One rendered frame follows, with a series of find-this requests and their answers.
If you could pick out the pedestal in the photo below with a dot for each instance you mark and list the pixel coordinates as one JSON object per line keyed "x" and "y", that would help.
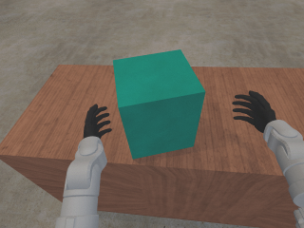
{"x": 230, "y": 175}

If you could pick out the robot left forearm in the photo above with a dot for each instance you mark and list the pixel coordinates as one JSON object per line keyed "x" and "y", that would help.
{"x": 82, "y": 186}

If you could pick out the robot right forearm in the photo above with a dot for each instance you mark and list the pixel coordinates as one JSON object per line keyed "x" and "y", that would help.
{"x": 288, "y": 146}

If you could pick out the robot right hand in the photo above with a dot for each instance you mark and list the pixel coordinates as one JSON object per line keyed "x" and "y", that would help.
{"x": 260, "y": 112}

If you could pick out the robot left hand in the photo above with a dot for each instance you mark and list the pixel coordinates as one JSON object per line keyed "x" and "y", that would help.
{"x": 92, "y": 127}

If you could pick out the carton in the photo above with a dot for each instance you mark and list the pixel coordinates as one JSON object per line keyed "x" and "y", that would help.
{"x": 160, "y": 99}

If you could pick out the robot right upper arm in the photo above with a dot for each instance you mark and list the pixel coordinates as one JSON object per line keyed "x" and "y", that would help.
{"x": 299, "y": 217}

